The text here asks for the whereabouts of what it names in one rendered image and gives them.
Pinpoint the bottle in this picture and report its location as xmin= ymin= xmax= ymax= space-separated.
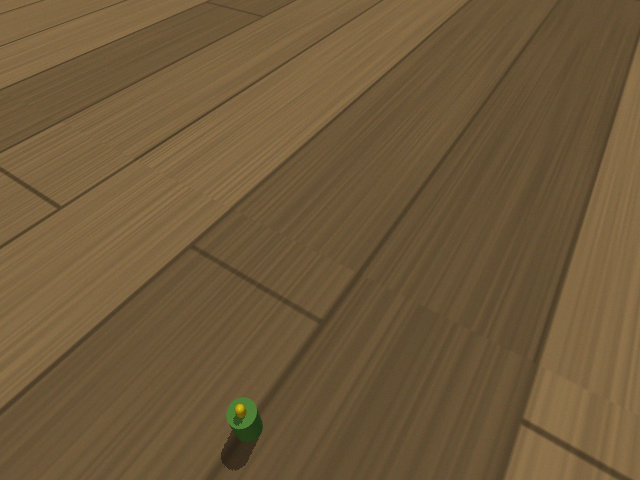
xmin=226 ymin=397 xmax=263 ymax=443

